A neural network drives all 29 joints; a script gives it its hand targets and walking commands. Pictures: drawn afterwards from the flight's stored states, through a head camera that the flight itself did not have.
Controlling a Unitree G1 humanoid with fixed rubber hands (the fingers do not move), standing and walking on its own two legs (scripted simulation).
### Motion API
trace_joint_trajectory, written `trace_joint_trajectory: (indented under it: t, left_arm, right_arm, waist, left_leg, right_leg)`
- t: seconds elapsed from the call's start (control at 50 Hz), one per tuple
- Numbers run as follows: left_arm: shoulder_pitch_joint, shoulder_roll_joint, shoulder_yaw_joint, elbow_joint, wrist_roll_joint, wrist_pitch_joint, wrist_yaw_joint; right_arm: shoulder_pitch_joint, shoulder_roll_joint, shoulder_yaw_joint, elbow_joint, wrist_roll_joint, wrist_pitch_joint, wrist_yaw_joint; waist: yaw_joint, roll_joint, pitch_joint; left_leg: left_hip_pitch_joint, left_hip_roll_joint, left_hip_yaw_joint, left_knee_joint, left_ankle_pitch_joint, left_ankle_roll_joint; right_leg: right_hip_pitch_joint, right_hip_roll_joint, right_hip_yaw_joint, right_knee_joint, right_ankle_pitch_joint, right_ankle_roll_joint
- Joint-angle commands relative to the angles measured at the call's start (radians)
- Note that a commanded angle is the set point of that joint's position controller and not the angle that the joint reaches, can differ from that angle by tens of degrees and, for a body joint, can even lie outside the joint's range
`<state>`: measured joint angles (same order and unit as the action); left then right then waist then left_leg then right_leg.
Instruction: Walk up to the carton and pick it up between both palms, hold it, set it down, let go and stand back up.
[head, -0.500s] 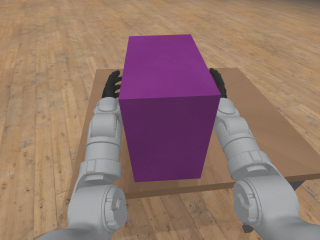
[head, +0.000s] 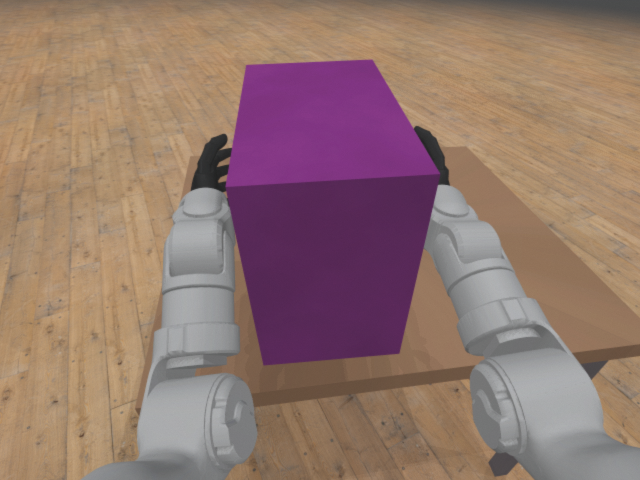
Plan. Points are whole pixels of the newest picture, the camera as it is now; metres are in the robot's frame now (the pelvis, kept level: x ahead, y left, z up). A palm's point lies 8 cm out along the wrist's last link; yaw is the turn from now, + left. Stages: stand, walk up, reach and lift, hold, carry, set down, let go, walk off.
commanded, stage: reach and lift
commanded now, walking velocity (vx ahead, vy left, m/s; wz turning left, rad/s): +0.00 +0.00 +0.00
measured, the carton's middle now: (320, 205) +0.42 -0.01 +0.19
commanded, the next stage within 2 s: hold in 0.92 s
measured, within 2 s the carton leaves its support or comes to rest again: neither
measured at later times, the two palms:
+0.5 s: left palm (208, 181) +0.39 +0.12 +0.24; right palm (433, 172) +0.39 -0.15 +0.25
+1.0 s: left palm (198, 177) +0.38 +0.13 +0.25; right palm (430, 159) +0.38 -0.14 +0.27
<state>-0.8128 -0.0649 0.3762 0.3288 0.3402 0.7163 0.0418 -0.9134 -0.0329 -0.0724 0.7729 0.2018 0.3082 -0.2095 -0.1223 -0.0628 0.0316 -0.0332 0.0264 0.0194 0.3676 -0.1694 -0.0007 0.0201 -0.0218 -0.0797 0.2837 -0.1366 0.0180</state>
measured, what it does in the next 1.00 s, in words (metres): stands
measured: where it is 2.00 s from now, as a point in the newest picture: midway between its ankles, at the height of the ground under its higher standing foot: outside the picture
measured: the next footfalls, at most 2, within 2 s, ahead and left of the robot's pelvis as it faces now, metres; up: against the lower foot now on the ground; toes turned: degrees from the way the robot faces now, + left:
none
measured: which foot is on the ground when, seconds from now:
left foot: down 0.00-1.00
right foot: down 0.00-1.00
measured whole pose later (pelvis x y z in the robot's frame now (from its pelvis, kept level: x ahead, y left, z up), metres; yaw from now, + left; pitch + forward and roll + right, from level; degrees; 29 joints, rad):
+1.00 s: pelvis +0.01 -0.01 +0.00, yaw +0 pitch -9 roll -1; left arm -0.82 -0.04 0.39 0.21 0.33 0.87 -0.01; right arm -0.97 -0.08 0.02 0.67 0.34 0.48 -0.29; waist -0.11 -0.04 -0.01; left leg -0.03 0.04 0.02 0.38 -0.19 -0.01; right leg 0.03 -0.01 -0.08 0.28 -0.15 0.01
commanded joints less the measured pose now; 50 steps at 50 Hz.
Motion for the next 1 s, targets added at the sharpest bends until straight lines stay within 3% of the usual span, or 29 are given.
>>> trace_joint_trajectory:
  t: [0.0, 0.04, 0.16, 0.26, 0.36, 0.52, 0.64, 0.76, 0.98]
  left_arm:
    - [-0.706, -0.536, -0.432, -0.033, -0.125, -0.045, -0.154]
    - [-0.723, -0.524, -0.407, -0.011, -0.113, -0.041, -0.158]
    - [-0.739, -0.529, -0.412, -0.017, -0.129, -0.032, -0.165]
    - [-0.767, -0.506, -0.373, 0.019, -0.112, -0.026, -0.176]
    - [-0.770, -0.514, -0.395, -0.014, -0.135, -0.025, -0.172]
    - [-0.760, -0.502, -0.416, -0.069, -0.147, -0.001, -0.180]
    - [-0.769, -0.496, -0.431, -0.101, -0.152, 0.018, -0.183]
    - [-0.760, -0.496, -0.460, -0.171, -0.166, 0.039, -0.181]
    - [-0.759, -0.483, -0.459, -0.217, -0.166, 0.082, -0.195]
  right_arm:
    - [-0.769, 0.587, 0.260, -0.254, 0.064, -0.024, 0.082]
    - [-0.769, 0.588, 0.242, -0.217, 0.055, -0.015, 0.087]
    - [-0.791, 0.598, 0.254, -0.237, 0.088, -0.003, 0.074]
    - [-0.814, 0.598, 0.239, -0.206, 0.084, 0.016, 0.070]
    - [-0.826, 0.608, 0.273, -0.254, 0.124, 0.024, 0.059]
    - [-0.808, 0.612, 0.325, -0.308, 0.185, 0.064, 0.032]
    - [-0.802, 0.607, 0.337, -0.319, 0.207, 0.095, 0.023]
    - [-0.769, 0.598, 0.362, -0.356, 0.238, 0.124, 0.012]
    - [-0.772, 0.600, 0.376, -0.394, 0.261, 0.173, 0.001]
  waist:
    - [-0.001, 0.080, -0.401]
    - [0.004, 0.077, -0.379]
    - [-0.008, 0.085, -0.419]
    - [0.002, 0.077, -0.392]
    - [0.000, 0.080, -0.461]
    - [-0.003, 0.083, -0.467]
    - [0.001, 0.094, -0.444]
    - [-0.011, 0.105, -0.460]
    - [0.004, 0.094, -0.432]
  left_leg:
    - [0.103, -0.059, 0.007, -0.060, 0.126, -0.026]
    - [0.084, -0.058, 0.012, -0.076, 0.079, -0.020]
    - [0.100, -0.064, 0.015, -0.052, 0.147, -0.026]
    - [0.059, -0.066, 0.021, -0.074, 0.079, -0.017]
    - [0.089, -0.070, 0.016, -0.039, 0.182, -0.024]
    - [0.098, -0.076, 0.012, -0.024, 0.230, -0.032]
    - [0.084, -0.073, 0.010, -0.030, 0.215, -0.035]
    - [0.108, -0.073, 0.004, -0.013, 0.278, -0.048]
    - [0.078, -0.074, 0.012, -0.028, 0.246, -0.047]
  right_leg:
    - [0.034, 0.090, -0.012, -0.032, 0.068, 0.037]
    - [0.018, 0.087, -0.011, -0.038, 0.029, 0.037]
    - [0.051, 0.093, -0.005, -0.027, 0.105, 0.040]
    - [0.044, 0.090, -0.001, -0.035, 0.044, 0.041]
    - [0.067, 0.098, 0.002, -0.017, 0.141, 0.046]
    - [0.085, 0.103, 0.008, -0.011, 0.195, 0.054]
    - [0.076, 0.106, 0.012, -0.014, 0.167, 0.051]
    - [0.088, 0.113, 0.013, -0.007, 0.217, 0.051]
    - [0.104, 0.113, 0.016, -0.006, 0.196, 0.052]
